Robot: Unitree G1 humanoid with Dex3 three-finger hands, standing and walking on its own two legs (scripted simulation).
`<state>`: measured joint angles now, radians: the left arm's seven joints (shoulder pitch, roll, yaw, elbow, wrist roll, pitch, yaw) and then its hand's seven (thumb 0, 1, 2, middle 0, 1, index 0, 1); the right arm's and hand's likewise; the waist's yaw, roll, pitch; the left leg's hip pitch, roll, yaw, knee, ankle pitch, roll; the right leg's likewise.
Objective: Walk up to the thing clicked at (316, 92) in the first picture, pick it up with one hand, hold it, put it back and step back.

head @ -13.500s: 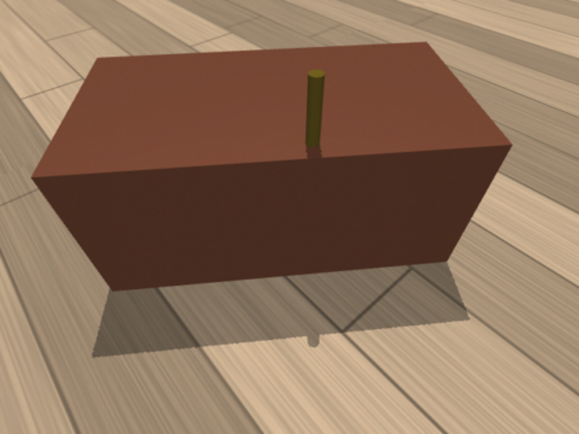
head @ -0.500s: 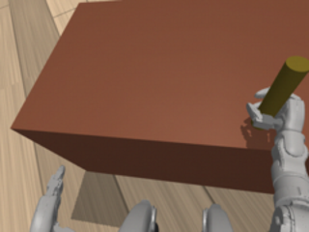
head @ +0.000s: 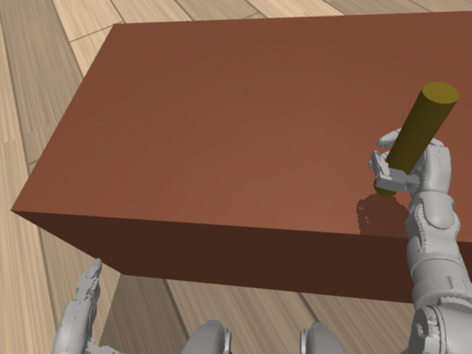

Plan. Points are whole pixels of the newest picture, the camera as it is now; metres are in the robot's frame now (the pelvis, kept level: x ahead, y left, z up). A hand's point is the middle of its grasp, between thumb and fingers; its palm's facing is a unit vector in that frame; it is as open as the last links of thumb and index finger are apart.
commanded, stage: settle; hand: right
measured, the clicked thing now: (407, 148) +0.44 -0.22 +0.06
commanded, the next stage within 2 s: lift in 0.32 s
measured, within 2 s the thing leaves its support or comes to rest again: neither
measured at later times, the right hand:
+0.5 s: hand (390, 153) +0.43 -0.20 +0.05, palm faces +0.16 +0.99 +0.00, open 5.4 cm
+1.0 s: hand (411, 144) +0.40 -0.19 +0.13, palm faces +0.18 +0.98 -0.02, open 5.4 cm
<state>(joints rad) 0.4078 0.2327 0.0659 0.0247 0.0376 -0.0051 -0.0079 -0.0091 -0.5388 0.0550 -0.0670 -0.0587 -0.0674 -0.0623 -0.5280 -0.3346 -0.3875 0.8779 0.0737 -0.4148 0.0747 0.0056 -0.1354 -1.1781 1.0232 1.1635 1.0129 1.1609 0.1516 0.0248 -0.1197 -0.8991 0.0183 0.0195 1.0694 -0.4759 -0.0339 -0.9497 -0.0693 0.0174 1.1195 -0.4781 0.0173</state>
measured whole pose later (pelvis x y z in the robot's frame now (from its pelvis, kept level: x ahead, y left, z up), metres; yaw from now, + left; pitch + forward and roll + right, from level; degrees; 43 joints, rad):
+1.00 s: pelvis +0.01 +0.00 +0.04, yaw +0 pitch +8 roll +1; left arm 0.37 0.21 0.07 0.25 -0.01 0.00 0.04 -0.01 -0.53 0.05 -0.06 -0.06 -0.06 -0.06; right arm -0.34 -0.23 -0.24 0.53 0.13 -0.22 0.01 0.01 -0.14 -1.17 1.02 1.16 1.01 1.16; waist 0.06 -0.01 -0.09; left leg -0.57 0.04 0.00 0.83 -0.40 -0.04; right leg -0.61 -0.05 -0.01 0.86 -0.40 0.01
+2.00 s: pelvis +0.00 +0.01 +0.07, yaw -1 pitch -1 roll +0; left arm 0.25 0.21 0.10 0.54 -0.02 -0.08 0.09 -0.01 -0.54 0.05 -0.05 -0.06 -0.05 -0.06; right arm -0.15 -0.19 -0.16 0.18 0.17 -0.01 -0.01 0.00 -0.15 -1.16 1.02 1.16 1.01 1.16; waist 0.02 -0.03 -0.01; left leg -0.29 0.03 0.01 0.59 -0.29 -0.02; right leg -0.30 -0.05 -0.01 0.58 -0.26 0.03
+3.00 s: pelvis +0.01 +0.01 +0.08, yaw -1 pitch -3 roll +0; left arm 0.20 0.20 0.11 0.67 -0.02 -0.12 0.09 -0.01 -0.54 0.06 -0.06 -0.06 -0.06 -0.06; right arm -0.09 -0.17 -0.15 0.08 0.17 0.06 -0.01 0.00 -0.15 -1.16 1.02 1.16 1.01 1.16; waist 0.01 -0.04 0.01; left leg -0.20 0.04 0.02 0.50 -0.26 -0.02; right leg -0.22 -0.04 -0.01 0.49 -0.23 0.03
